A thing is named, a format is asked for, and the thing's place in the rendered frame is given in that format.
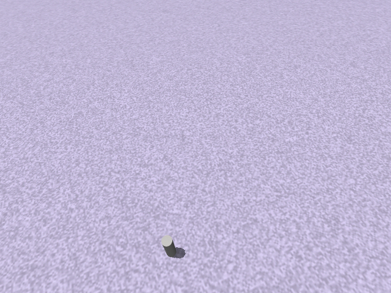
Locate can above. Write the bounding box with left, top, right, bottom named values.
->
left=161, top=235, right=177, bottom=257

